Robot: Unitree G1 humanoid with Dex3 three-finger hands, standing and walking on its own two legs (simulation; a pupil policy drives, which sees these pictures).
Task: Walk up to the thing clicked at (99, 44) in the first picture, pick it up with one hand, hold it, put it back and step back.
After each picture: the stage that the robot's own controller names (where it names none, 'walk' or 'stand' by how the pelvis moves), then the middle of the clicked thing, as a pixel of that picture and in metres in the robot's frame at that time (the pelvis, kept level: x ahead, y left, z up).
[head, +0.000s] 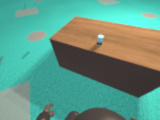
stand; (99, 40) +0.84 -0.07 -0.07
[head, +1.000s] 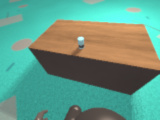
walk; (81, 43) +0.74 +0.17 -0.04
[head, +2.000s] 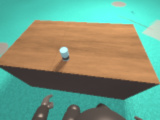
stand; (64, 54) +0.51 +0.26 -0.03
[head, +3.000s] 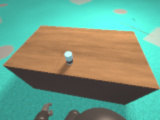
stand; (69, 58) +0.52 +0.23 -0.06
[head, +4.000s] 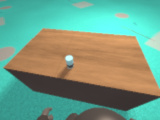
stand; (69, 62) +0.49 +0.22 -0.07
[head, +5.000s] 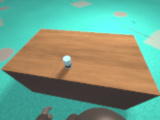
stand; (67, 62) +0.49 +0.24 -0.07
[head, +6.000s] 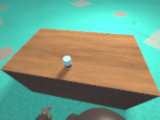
stand; (67, 62) +0.48 +0.23 -0.07
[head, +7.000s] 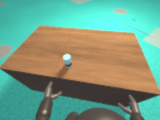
rise first; (67, 61) +0.48 +0.24 -0.07
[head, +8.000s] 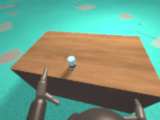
go down; (71, 62) +0.49 +0.22 -0.06
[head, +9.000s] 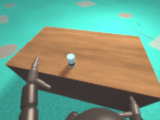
go down; (71, 60) +0.50 +0.21 -0.06
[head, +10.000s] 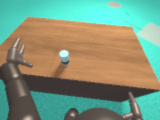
go down; (64, 58) +0.47 +0.21 -0.02
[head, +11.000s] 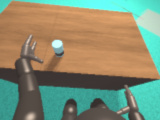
close in; (58, 49) +0.49 +0.21 +0.01
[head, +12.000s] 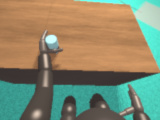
close; (53, 44) +0.51 +0.22 +0.03
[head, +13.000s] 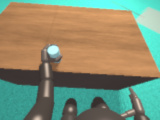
lift; (55, 54) +0.44 +0.23 +0.02
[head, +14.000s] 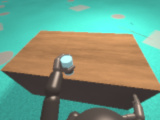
lift; (67, 65) +0.33 +0.16 +0.12
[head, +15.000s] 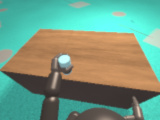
hold; (65, 65) +0.33 +0.18 +0.12
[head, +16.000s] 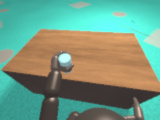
hold; (66, 63) +0.33 +0.17 +0.14
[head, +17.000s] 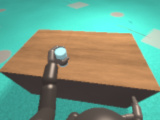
crouch; (62, 57) +0.38 +0.20 +0.13
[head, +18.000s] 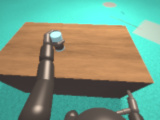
lower; (57, 41) +0.49 +0.21 +0.14
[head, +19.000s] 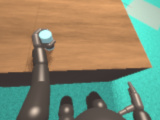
lower; (47, 41) +0.53 +0.21 +0.03
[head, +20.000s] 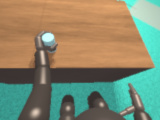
lower; (50, 43) +0.51 +0.22 +0.03
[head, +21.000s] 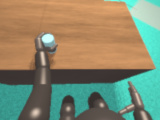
lower; (50, 44) +0.51 +0.22 +0.03
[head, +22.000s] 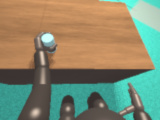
lower; (49, 44) +0.51 +0.22 +0.03
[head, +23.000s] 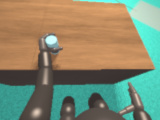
open; (53, 45) +0.51 +0.20 +0.03
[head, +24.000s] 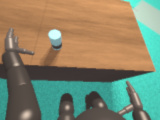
sink last; (56, 40) +0.51 +0.19 +0.03
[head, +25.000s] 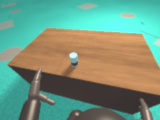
sink last; (74, 59) +0.50 +0.20 -0.01
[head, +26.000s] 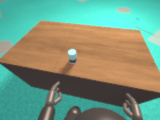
stand; (72, 56) +0.49 +0.19 -0.01
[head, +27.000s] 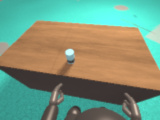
stand; (70, 56) +0.48 +0.20 +0.00
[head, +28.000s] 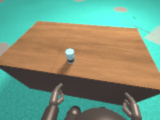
stand; (70, 56) +0.49 +0.20 +0.00
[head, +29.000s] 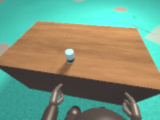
stand; (70, 56) +0.49 +0.20 +0.00
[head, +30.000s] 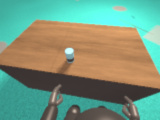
stand; (69, 55) +0.50 +0.19 +0.00
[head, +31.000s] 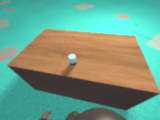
stand; (72, 60) +0.52 +0.20 -0.06
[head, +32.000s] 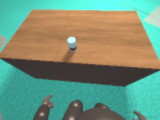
walk; (72, 44) +0.58 +0.18 -0.04
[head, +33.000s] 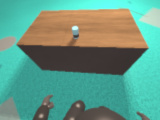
walk; (75, 32) +0.81 +0.21 -0.05
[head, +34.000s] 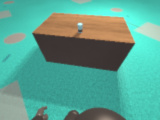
stand; (80, 28) +1.09 +0.21 -0.05
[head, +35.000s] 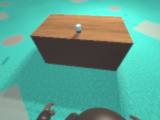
stand; (78, 29) +1.07 +0.21 -0.07
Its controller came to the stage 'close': yes
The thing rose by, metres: 0.21
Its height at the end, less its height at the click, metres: +0.00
